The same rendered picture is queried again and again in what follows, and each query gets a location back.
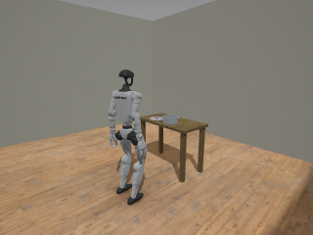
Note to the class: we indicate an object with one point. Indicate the pot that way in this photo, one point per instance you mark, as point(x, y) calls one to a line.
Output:
point(169, 119)

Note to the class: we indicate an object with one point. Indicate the left robot foot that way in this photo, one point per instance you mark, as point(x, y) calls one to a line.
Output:
point(119, 190)

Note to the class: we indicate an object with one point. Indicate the right robot upper arm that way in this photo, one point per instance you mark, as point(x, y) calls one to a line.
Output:
point(137, 97)

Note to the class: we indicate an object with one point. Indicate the robot left forearm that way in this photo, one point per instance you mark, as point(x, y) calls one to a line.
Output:
point(112, 124)

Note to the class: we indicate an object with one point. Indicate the left robot upper arm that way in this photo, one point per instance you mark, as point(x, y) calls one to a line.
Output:
point(112, 111)

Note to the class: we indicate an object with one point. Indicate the right robot hand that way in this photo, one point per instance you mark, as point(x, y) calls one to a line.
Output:
point(142, 146)

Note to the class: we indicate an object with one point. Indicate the left robot hand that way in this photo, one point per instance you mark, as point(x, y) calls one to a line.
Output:
point(112, 137)

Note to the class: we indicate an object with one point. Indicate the lid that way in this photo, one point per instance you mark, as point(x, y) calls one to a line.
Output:
point(156, 118)

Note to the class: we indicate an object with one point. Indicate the robot torso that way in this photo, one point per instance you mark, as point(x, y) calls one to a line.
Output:
point(123, 104)

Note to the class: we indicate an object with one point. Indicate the robot right forearm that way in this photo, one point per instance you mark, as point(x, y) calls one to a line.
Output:
point(137, 127)

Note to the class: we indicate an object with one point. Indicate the table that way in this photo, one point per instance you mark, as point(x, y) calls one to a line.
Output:
point(183, 126)

